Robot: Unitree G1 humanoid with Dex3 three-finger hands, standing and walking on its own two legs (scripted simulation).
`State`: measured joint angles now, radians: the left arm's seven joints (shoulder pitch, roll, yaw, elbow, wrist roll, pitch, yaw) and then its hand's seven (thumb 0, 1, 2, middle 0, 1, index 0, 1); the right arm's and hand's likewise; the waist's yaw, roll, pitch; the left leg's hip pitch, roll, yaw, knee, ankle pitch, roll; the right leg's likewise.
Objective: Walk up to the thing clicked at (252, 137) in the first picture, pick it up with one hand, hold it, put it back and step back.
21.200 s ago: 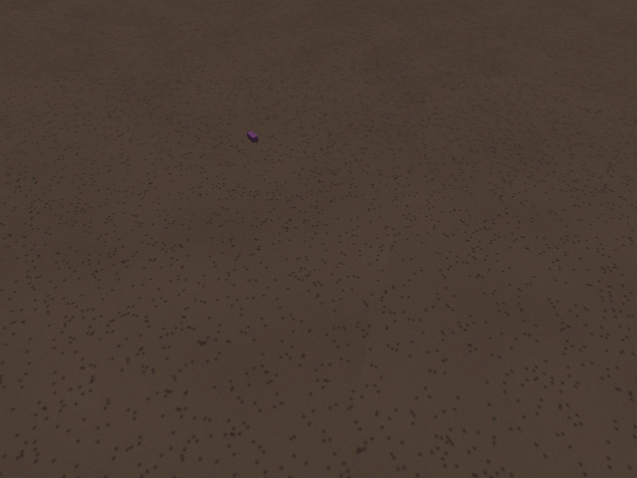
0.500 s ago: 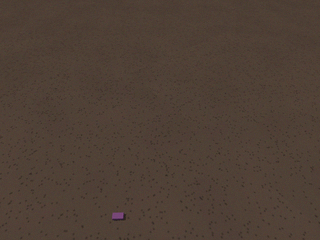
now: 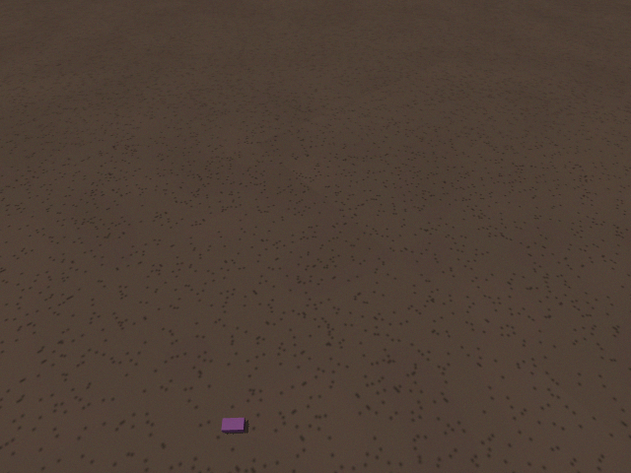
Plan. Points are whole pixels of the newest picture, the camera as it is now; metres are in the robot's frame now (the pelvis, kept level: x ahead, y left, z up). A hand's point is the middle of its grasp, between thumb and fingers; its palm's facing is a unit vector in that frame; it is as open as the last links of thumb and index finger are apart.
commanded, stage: stand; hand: left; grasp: from above
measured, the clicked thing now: (233, 425) +0.40 +0.25 -0.77
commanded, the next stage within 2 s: rise first in 0.12 s
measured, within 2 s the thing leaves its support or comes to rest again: neither
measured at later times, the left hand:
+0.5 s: hand out of the picture +0.16 +0.25 -0.17, palm faces -0.03 -0.93 -0.35, open 9.3 cm
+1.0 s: hand out of the picture +0.13 +0.27 -0.24, palm faces -0.16 -0.87 -0.47, open 13.0 cm
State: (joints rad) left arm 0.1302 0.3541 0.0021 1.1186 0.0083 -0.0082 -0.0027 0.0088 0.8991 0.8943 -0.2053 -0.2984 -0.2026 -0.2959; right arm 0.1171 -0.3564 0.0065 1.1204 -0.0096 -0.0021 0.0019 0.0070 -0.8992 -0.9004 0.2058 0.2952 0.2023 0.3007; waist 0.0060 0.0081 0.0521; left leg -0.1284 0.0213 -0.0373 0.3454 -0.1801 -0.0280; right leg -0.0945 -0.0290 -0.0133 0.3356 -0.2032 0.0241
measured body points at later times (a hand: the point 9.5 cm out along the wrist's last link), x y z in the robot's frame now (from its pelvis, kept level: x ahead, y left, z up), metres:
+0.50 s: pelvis -0.02 +0.00 -0.03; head +0.04 +0.01 +0.42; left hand +0.16 +0.30 -0.15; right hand +0.08 -0.27 -0.14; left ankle +0.01 +0.14 -0.75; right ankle -0.01 -0.13 -0.75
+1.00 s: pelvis -0.01 +0.01 -0.10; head +0.09 +0.03 +0.34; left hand +0.14 +0.31 -0.21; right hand +0.15 -0.24 -0.19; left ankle +0.01 +0.14 -0.75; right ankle -0.01 -0.13 -0.75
